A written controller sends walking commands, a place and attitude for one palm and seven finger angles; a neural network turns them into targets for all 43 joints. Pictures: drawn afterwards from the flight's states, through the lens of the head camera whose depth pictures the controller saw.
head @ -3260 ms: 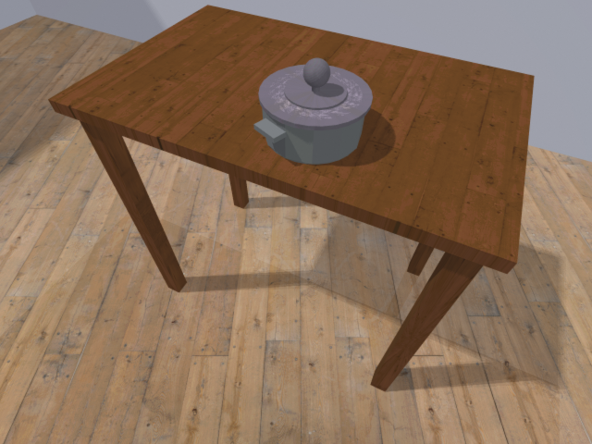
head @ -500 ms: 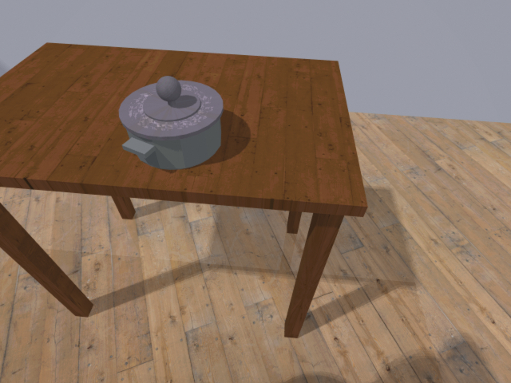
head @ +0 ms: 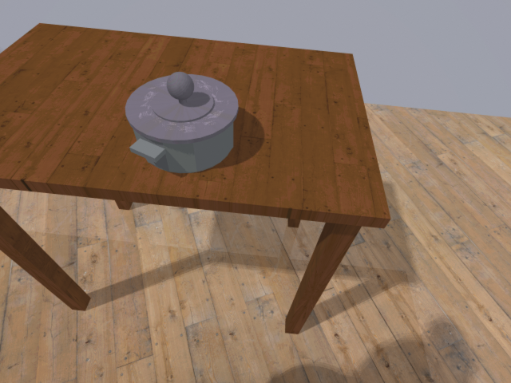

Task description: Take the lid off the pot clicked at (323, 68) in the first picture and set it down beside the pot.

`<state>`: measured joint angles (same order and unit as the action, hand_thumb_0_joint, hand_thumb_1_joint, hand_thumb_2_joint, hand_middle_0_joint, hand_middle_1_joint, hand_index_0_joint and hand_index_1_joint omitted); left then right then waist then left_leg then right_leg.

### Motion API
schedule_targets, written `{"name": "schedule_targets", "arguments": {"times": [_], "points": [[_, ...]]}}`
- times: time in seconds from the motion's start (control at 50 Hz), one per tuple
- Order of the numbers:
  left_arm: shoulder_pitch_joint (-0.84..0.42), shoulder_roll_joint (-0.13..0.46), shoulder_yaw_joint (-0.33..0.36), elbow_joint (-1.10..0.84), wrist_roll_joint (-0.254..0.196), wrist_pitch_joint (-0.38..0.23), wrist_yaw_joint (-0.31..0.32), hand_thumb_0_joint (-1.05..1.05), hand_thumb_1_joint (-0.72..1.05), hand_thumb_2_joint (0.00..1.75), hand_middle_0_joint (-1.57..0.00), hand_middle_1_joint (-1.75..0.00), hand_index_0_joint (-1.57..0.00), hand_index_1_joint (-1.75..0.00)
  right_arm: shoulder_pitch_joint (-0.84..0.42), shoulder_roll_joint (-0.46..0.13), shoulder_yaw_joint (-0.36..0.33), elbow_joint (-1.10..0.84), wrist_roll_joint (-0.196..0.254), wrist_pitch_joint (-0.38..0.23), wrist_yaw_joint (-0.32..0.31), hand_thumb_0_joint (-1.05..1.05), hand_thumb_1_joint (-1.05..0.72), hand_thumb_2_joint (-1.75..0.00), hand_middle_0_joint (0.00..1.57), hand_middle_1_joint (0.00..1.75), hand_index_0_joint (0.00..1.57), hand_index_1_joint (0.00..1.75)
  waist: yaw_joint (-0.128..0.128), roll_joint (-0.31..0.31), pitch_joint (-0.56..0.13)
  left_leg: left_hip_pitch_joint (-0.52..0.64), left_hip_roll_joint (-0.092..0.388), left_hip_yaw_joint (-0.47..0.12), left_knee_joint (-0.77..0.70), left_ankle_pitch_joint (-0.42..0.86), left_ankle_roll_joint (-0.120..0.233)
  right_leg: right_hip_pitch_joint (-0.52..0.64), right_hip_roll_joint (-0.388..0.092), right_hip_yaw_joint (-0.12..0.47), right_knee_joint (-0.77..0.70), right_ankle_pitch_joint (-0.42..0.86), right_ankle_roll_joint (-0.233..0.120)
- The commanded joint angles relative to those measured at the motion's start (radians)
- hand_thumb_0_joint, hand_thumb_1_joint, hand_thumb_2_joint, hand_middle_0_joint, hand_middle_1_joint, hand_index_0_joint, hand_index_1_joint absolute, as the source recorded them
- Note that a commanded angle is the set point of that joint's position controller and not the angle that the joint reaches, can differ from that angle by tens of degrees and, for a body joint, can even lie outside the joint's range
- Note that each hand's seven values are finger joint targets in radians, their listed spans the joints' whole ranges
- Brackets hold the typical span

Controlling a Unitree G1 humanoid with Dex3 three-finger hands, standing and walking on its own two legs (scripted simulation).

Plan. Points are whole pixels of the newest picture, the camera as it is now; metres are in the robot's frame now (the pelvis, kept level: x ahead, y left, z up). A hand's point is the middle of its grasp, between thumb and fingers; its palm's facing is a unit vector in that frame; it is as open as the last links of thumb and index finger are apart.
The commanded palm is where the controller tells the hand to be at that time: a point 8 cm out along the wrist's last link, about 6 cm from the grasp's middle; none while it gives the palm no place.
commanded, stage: look again from close up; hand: left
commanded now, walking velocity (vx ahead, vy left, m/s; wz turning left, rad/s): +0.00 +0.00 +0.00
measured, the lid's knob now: (180, 86) +0.54 +0.17 +0.17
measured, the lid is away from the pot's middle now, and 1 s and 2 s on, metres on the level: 0.00 0.00 0.00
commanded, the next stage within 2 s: lift the closed hand beside the body in 1.00 s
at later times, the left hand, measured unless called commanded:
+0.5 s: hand out of the picture +0.05 +0.19 -0.18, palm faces +0.02 -0.98 -0.21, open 7.4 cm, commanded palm none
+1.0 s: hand out of the picture +0.04 +0.18 -0.18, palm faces +0.03 -0.98 -0.19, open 7.4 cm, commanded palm none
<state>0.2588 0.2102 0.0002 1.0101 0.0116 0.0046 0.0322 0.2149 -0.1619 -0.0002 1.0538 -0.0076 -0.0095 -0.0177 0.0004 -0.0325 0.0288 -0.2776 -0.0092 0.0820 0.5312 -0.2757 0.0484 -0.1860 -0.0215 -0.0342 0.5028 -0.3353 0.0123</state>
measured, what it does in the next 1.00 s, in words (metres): stands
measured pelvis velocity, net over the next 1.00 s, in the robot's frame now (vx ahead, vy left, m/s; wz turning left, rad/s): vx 0.02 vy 0.00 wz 0.01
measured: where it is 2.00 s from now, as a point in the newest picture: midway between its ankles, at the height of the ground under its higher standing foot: outside the picture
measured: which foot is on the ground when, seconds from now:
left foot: down 0.00-1.00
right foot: down 0.00-1.00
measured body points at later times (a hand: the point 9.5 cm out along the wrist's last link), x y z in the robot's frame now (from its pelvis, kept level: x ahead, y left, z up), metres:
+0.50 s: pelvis +0.02 +0.00 +0.00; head +0.04 +0.01 +0.45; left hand +0.05 +0.24 -0.16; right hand +0.07 -0.23 -0.15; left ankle +0.00 +0.09 -0.73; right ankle -0.04 -0.13 -0.73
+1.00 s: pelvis +0.02 +0.00 +0.00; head +0.04 +0.01 +0.45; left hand +0.04 +0.23 -0.16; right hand +0.06 -0.23 -0.15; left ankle +0.00 +0.09 -0.73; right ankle -0.04 -0.13 -0.73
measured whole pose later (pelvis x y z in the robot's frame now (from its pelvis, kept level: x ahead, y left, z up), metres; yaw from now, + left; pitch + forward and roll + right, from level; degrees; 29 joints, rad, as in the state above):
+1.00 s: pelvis +0.02 +0.00 +0.00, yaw +1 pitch +0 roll +0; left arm 0.26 0.19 0.01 1.05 0.01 0.00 0.03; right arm 0.21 -0.16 0.00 1.09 0.00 -0.01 -0.03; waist 0.00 -0.04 0.03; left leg -0.21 -0.02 0.07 0.49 -0.29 0.04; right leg -0.12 -0.03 -0.04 0.45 -0.35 0.01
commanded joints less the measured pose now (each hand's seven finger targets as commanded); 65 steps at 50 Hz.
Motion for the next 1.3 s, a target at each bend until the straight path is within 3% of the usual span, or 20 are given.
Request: {"name": "schedule_targets", "arguments": {"times": [0.0,0.06,0.18,0.24,0.38,0.6,1.06,1.08,1.1,1.12,1.14,1.16,1.18,1.2,1.22,1.24,1.26,1.28], "points": [[0.051,0.099,0.021,-0.042,0.003,-0.018,0.011,0.0,0.9,0.9,-0.2,-0.3,-0.2,-0.3,0.023,-0.14,-0.024,-0.048,0.0,-0.021,-0.009,0.0,-0.9,-0.9,0.2,0.3,0.2,0.3,0.001,0.036,-0.027,0.074,0.125,-0.139,-0.103,0.225,0.002,-0.037,-0.07,0.06,-0.076,0.182,-0.033],[0.05,0.1,0.024,-0.039,0.002,-0.018,0.01,0.0,0.9,0.9,-0.2,-0.3,-0.2,-0.3,0.017,-0.145,-0.025,-0.046,0.0,-0.024,-0.011,0.0,-0.9,-0.9,0.2,0.3,0.2,0.3,0.003,0.055,-0.049,0.104,0.131,-0.142,-0.102,0.291,0.007,-0.032,-0.068,0.052,-0.064,0.202,-0.029],[0.049,0.104,0.027,-0.031,0.003,-0.018,0.013,0.0,0.9,0.9,-0.2,-0.3,-0.2,-0.3,0.013,-0.144,-0.025,-0.042,0.001,-0.026,-0.014,0.0,-0.9,-0.9,0.2,0.3,0.2,0.3,0.002,0.038,-0.071,0.139,0.129,-0.134,-0.087,0.383,0.007,-0.01,-0.077,0.053,-0.062,0.263,-0.025],[0.047,0.105,0.028,-0.031,0.002,-0.015,0.012,0.0,0.9,0.9,-0.2,-0.3,-0.2,-0.3,0.003,-0.142,-0.024,-0.041,0.0,-0.024,-0.013,0.0,-0.9,-0.9,0.2,0.3,0.2,0.3,0.005,0.04,-0.039,0.12,0.124,-0.131,-0.093,0.343,0.004,-0.016,-0.08,0.056,-0.069,0.257,-0.027],[0.05,0.107,0.03,-0.027,0.002,-0.016,0.011,0.0,0.9,0.9,-0.2,-0.3,-0.2,-0.3,-0.001,-0.136,-0.023,-0.035,0.001,-0.022,-0.012,0.0,-0.9,-0.9,0.2,0.3,0.2,0.3,0.007,0.035,-0.034,0.113,0.114,-0.132,-0.093,0.306,0.001,-0.004,-0.088,0.064,-0.085,0.256,-0.03],[0.054,0.107,0.031,-0.017,0.001,-0.019,0.01,0.0,0.9,0.9,-0.2,-0.3,-0.2,-0.3,0.017,-0.131,-0.022,-0.019,0.002,-0.022,-0.015,0.0,-0.9,-0.9,0.2,0.3,0.2,0.3,0.005,0.028,-0.04,0.124,0.113,-0.125,-0.086,0.33,-0.004,0.018,-0.098,0.065,-0.093,0.311,-0.035],[0.065,0.087,0.033,-0.005,-0.001,-0.016,0.009,0.0,0.9,0.9,-0.2,-0.3,-0.2,-0.3,0.036,-0.123,-0.023,-0.007,0.002,-0.021,-0.02,0.0,-0.9,-0.9,0.2,0.3,0.2,0.3,0.006,0.041,-0.019,0.133,0.115,-0.143,-0.11,0.326,-0.002,0.016,-0.094,0.055,-0.113,0.262,-0.032],[0.12,0.062,0.015,0.023,0.017,-0.039,0.048,0.0,0.9,0.9,-0.2,-0.3,-0.2,-0.3,0.004,-0.146,-0.024,-0.066,0.004,-0.024,-0.013,0.0,-0.9,-0.9,0.2,0.3,0.2,0.3,0.008,0.083,0.017,0.106,0.124,-0.11,0.071,0.561,-0.025,-0.041,-0.115,0.108,-0.096,0.544,-0.022],[-0.477,0.288,0.105,-1.166,-0.085,-0.165,0.059,0.0,0.9,0.9,-0.24,-0.35,-0.24,-0.35,0.045,-0.227,-0.032,-0.346,0.059,-0.198,0.008,0.0,-0.9,-0.9,0.2,0.3,0.2,0.3,0.035,0.244,-0.427,0.353,0.043,-0.158,-0.098,0.647,-0.069,0.092,-0.045,0.012,-0.043,0.535,-0.047],[-0.263,0.326,0.129,-1.148,-0.056,-0.106,0.124,0.0,0.9,0.9,-0.29,-0.4,-0.29,-0.4,-0.017,-0.164,-0.002,-0.319,0.064,-0.271,-0.015,0.0,-0.9,-0.9,0.2,0.3,0.2,0.3,0.024,0.355,-0.377,0.434,0.063,-0.139,-0.087,0.704,-0.083,0.019,-0.015,0.003,-0.022,0.358,-0.056],[-0.121,0.271,0.097,-1.15,-0.024,-0.052,0.139,0.0,0.9,0.9,-0.33,-0.44,-0.33,-0.44,0.004,-0.197,-0.007,-0.319,0.043,-0.302,-0.027,0.0,-0.9,-0.9,0.2,0.3,0.2,0.3,0.038,0.399,-0.417,0.418,0.077,-0.162,-0.112,0.701,-0.097,0.01,-0.009,-0.003,-0.023,0.26,-0.059],[0.175,0.033,0.007,-0.945,-0.031,0.043,0.138,0.0,0.9,0.9,-0.38,-0.49,-0.38,-0.49,-0.023,-0.147,-0.005,-0.296,0.058,-0.3,-0.021,0.0,-0.9,-0.9,0.2,0.3,0.2,0.3,0.032,0.332,-0.326,0.388,0.071,-0.154,-0.128,0.733,-0.091,0.018,-0.007,-0.028,-0.048,0.259,-0.052],[0.228,0.027,0.032,-0.908,-0.027,0.065,0.14,0.0,0.9,0.9,-0.42,-0.54,-0.42,-0.54,-0.043,-0.153,-0.013,-0.31,0.042,-0.299,-0.004,0.0,-0.9,-0.9,0.2,0.3,0.2,0.3,0.045,0.231,-0.238,0.354,0.064,-0.157,-0.143,0.75,-0.082,0.036,0.004,-0.051,-0.077,0.266,-0.044],[0.355,-0.042,-0.003,-0.809,-0.007,0.079,0.126,0.0,0.9,0.9,-0.46,-0.59,-0.46,-0.59,-0.057,-0.154,-0.038,-0.349,0.033,-0.288,0.01,0.0,-0.9,-0.9,0.2,0.3,0.2,0.3,0.048,0.108,-0.139,0.282,0.066,-0.147,-0.143,0.711,-0.073,0.004,0.009,-0.068,-0.105,0.275,-0.036],[0.494,-0.075,0.006,-0.691,0.001,0.08,0.109,0.0,0.9,0.9,-0.51,-0.64,-0.51,-0.64,-0.071,-0.169,-0.069,-0.373,0.03,-0.265,0.023,0.0,-0.9,-0.9,0.2,0.3,0.2,0.3,0.057,-0.033,-0.083,0.198,0.07,-0.139,-0.136,0.665,-0.061,0.0,0.014,-0.076,-0.117,0.318,-0.033],[0.541,-0.088,-0.012,-0.703,0.007,0.069,0.083,0.0,0.9,0.9,-0.55,-0.68,-0.55,-0.68,-0.076,-0.168,-0.078,-0.401,0.023,-0.233,0.036,0.0,-0.9,-0.9,0.2,0.3,0.2,0.3,0.054,-0.127,-0.034,0.154,0.065,-0.125,-0.129,0.613,-0.049,-0.006,0.011,-0.077,-0.112,0.361,-0.028],[0.583,-0.073,-0.002,-0.743,0.008,0.055,0.056,0.0,0.9,0.9,-0.6,-0.73,-0.6,-0.73,-0.107,-0.168,-0.087,-0.44,0.023,-0.208,0.042,0.0,-0.9,-0.9,0.2,0.3,0.2,0.3,0.059,-0.184,0.012,0.109,0.06,-0.108,-0.132,0.528,-0.042,-0.021,0.011,-0.075,-0.112,0.343,-0.023],[0.573,-0.051,0.008,-0.797,0.007,0.036,0.035,0.0,0.9,0.9,-0.64,-0.78,-0.64,-0.78,-0.137,-0.171,-0.089,-0.482,0.025,-0.193,0.043,0.0,-0.9,-0.9,0.2,0.3,0.2,0.3,0.057,-0.203,0.052,0.065,0.05,-0.091,-0.138,0.414,-0.04,-0.039,0.01,-0.071,-0.119,0.306,-0.023]]}}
